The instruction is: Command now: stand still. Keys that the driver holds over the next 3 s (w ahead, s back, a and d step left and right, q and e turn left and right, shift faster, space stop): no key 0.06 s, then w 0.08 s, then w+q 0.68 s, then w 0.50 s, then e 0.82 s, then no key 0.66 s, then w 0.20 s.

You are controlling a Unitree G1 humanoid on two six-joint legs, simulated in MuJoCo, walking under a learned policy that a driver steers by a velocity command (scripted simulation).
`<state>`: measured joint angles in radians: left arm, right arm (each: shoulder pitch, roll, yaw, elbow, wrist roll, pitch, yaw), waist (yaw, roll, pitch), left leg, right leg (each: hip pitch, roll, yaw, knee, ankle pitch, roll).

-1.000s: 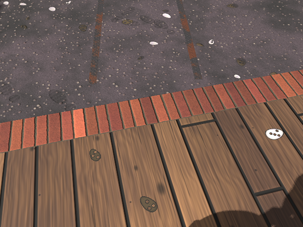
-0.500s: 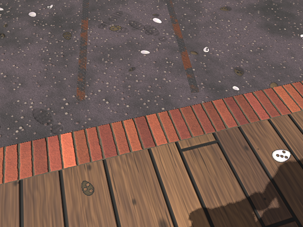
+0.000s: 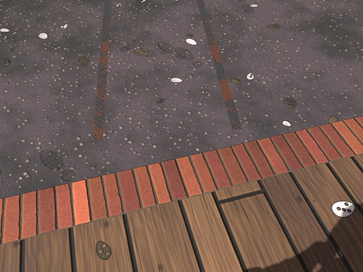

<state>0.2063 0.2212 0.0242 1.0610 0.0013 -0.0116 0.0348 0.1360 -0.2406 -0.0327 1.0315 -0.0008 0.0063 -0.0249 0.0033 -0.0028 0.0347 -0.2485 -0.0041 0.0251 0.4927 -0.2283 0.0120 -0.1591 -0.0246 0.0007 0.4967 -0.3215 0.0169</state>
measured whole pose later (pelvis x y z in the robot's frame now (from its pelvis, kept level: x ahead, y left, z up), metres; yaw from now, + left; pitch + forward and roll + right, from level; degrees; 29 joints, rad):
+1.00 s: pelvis +0.40 +0.11 -0.01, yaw +24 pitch +3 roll -2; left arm 0.07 0.22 0.00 0.88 0.06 -0.11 -0.02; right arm 0.46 -0.22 -0.05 0.98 -0.08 -0.11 0.09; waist -0.03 0.02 -0.02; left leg -0.19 -0.08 -0.17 1.05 -0.49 0.07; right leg -0.38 0.00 -0.10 0.52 -0.19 -0.04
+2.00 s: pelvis +0.77 +0.24 +0.01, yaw +5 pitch +2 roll +2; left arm 0.23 0.29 0.08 0.78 0.04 -0.14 -0.04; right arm 0.13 -0.26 -0.08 0.71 -0.05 -0.09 -0.04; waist 0.00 -0.02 0.02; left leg -0.28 0.06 0.08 0.80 -0.60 -0.04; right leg -0.30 0.01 -0.01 0.45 -0.20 -0.07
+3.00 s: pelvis +0.82 +0.28 +0.01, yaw -5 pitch +0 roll -1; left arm 0.32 0.28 0.04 0.72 0.07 -0.05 0.00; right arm 0.25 -0.26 -0.03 0.73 -0.04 -0.10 0.00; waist -0.01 0.02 0.03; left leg -0.10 0.04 0.06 0.42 -0.33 0.05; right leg -0.37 0.01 0.01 0.76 -0.45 -0.04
